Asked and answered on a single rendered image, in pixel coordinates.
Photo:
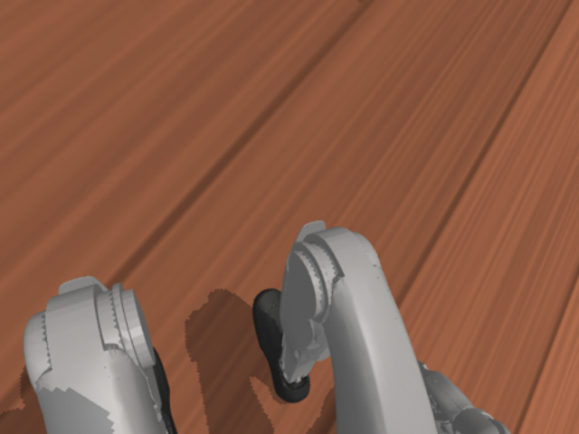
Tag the right robot arm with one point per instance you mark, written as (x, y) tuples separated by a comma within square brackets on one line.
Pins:
[(477, 421)]

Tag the right robot foot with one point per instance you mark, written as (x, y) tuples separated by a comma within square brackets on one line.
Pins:
[(266, 318)]

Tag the right robot hand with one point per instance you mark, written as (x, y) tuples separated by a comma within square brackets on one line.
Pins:
[(446, 399)]

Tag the left robot foot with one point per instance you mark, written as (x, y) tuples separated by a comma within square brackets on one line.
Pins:
[(164, 392)]

